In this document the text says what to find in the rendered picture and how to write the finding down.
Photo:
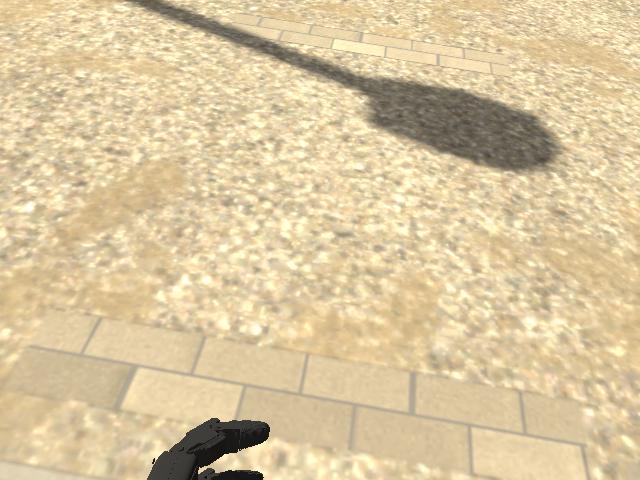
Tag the left robot hand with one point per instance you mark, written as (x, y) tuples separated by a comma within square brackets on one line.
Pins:
[(205, 444)]

